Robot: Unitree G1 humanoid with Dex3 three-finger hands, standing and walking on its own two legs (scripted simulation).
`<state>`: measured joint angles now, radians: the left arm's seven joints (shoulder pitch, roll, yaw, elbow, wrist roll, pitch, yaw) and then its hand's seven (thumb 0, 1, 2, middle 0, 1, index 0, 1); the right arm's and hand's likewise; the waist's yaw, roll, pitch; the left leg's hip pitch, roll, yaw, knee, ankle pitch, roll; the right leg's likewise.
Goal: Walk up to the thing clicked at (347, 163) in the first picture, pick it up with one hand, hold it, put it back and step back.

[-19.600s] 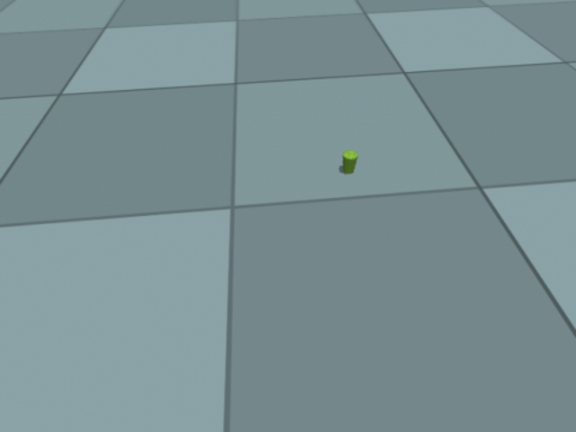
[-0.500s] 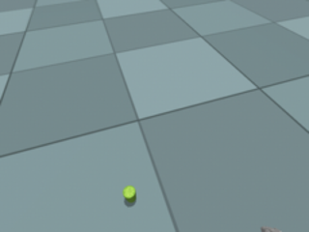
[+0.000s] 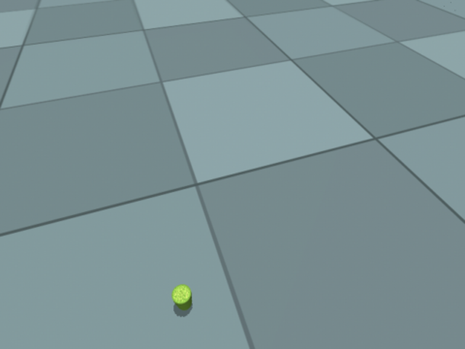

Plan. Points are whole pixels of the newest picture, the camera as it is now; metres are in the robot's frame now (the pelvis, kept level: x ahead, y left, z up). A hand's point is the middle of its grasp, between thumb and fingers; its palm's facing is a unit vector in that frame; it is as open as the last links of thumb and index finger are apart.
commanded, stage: stand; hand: left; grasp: from above
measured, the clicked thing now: (183, 298) +0.49 +0.21 -0.73
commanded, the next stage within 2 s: rise first in 1.76 s
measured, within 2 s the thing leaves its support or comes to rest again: neither
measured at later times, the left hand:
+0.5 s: hand out of the picture +0.09 +0.26 -0.15, palm faces +0.00 -0.94 -0.34, open 7.4 cm
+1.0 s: hand out of the picture +0.10 +0.26 -0.15, palm faces -0.01 -0.94 -0.34, open 7.4 cm
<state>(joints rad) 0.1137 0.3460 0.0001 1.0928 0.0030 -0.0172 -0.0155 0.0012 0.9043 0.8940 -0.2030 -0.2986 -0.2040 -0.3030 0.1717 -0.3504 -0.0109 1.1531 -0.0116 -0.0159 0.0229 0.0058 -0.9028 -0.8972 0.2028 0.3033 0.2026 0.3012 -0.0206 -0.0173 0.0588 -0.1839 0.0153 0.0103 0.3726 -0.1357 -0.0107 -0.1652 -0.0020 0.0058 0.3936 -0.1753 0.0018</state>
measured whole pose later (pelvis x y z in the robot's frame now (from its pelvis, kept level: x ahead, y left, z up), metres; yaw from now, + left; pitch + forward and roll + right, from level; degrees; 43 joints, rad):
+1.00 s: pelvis +0.03 +0.01 +0.00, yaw +1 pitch -2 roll +0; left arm 0.10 0.35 0.00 1.13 0.01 -0.01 0.00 0.00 0.90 0.89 -0.20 -0.30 -0.20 -0.30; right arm 0.09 -0.35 0.00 1.16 0.00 -0.02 0.01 0.00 -0.90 -0.90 0.20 0.30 0.20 0.30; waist 0.00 0.00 0.05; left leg -0.13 0.00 0.00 0.32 -0.14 0.00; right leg -0.10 -0.02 0.00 0.31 -0.18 0.02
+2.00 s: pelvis +0.02 +0.01 +0.00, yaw +1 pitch +2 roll +0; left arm 0.02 0.33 0.07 1.08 -0.01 -0.03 0.01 0.00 0.76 0.92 -0.19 -0.44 -0.18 -0.45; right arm 0.17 -0.32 0.01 0.91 0.05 -0.06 -0.03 0.01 -0.93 -0.91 0.20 0.30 0.20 0.30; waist 0.00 0.00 0.06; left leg -0.30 0.00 -0.01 0.47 -0.20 0.01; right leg -0.26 -0.02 -0.01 0.45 -0.23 0.02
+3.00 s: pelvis +0.03 +0.01 -0.11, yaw +0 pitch +20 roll -3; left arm 0.31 0.33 0.11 0.34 0.24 0.26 0.01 -0.01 -0.49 0.94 -0.06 -1.08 -0.08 -1.07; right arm 0.21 -0.23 -0.02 0.53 0.01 -0.17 -0.03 0.01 -0.89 -0.90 0.20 0.30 0.20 0.30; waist -0.03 0.02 -0.13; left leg -1.03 0.02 -0.03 1.23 -0.55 0.01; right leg -0.96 0.01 -0.03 1.18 -0.57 0.02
